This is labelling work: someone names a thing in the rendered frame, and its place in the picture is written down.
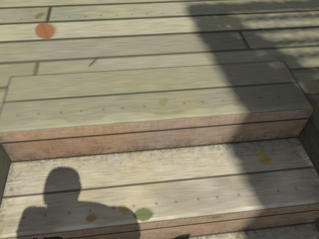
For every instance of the stairs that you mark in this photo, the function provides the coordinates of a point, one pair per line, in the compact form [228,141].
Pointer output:
[227,177]

